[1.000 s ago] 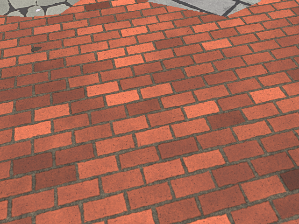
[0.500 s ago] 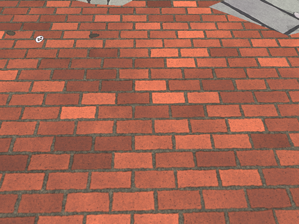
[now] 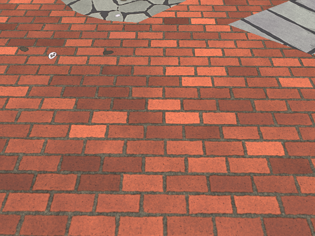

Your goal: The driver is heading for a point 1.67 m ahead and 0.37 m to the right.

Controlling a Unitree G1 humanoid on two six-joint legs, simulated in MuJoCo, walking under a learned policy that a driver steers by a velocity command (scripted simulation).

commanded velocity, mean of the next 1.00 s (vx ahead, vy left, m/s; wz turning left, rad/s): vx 0.19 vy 0.00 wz -0.09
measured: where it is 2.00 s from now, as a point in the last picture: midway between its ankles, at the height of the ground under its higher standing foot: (197, 188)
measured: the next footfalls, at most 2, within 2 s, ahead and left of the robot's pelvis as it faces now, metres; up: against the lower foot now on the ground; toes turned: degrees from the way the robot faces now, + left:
left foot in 0.72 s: +0.13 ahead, +0.14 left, +0.00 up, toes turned +0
right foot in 1.22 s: +0.45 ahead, -0.12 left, +0.00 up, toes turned -17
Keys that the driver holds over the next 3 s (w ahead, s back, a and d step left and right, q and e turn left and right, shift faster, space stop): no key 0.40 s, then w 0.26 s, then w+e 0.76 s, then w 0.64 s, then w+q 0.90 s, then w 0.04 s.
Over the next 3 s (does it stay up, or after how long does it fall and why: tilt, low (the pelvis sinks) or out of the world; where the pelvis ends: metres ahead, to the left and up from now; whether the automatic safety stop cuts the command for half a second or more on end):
stays up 1.20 -0.28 0.01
